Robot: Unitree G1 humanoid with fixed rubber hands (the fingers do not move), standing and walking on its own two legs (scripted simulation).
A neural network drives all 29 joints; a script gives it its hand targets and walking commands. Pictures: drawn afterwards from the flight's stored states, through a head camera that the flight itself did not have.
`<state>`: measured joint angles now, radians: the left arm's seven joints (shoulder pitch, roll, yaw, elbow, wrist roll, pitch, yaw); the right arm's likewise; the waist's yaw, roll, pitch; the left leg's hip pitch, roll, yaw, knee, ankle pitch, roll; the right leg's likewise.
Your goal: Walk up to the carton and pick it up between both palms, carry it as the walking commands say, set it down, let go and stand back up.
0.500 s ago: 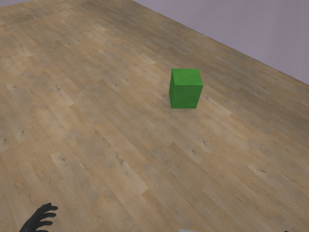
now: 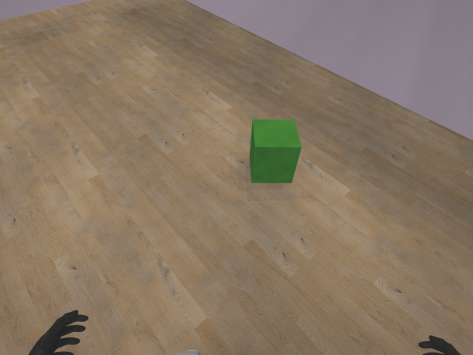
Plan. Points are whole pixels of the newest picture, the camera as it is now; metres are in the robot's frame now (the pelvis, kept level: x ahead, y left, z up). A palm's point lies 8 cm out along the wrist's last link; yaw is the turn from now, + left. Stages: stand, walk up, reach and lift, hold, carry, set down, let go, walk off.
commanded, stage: walk up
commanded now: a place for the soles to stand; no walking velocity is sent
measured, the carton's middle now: (272, 151) +1.20 -0.16 -0.61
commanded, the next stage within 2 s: none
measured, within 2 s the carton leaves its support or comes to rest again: neither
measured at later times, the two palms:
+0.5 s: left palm (121, 284) +0.24 +0.23 -0.05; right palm out of the picture +0.24 -0.43 -0.06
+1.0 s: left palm (168, 233) +0.36 +0.17 -0.06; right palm out of the picture +0.32 -0.49 -0.07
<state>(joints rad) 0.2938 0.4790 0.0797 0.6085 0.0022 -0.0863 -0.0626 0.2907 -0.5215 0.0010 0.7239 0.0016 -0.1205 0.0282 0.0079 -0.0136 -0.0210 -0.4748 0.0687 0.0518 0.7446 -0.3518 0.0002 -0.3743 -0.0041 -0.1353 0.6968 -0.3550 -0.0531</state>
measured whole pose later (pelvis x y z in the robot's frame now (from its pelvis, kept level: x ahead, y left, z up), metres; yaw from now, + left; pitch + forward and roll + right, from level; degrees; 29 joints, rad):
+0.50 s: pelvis +0.13 -0.09 +0.00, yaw -2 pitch +0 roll +1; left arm 0.33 0.48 0.08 0.61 0.00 -0.09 -0.05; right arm 0.24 -0.50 0.00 0.72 0.00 -0.11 0.02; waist 0.01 -0.01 0.00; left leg -0.49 0.07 0.03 1.01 -0.41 0.00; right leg -0.35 0.00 -0.07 0.71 -0.36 -0.05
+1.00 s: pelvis +0.24 -0.15 +0.00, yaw -1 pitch +0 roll +1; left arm 0.33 0.48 0.08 0.61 0.00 -0.09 -0.05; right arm 0.33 -0.49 0.00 0.72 -0.01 -0.10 0.02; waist 0.01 -0.03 0.00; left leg -0.44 0.07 0.02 1.03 -0.45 0.01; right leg -0.43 -0.03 -0.05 0.76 -0.33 -0.05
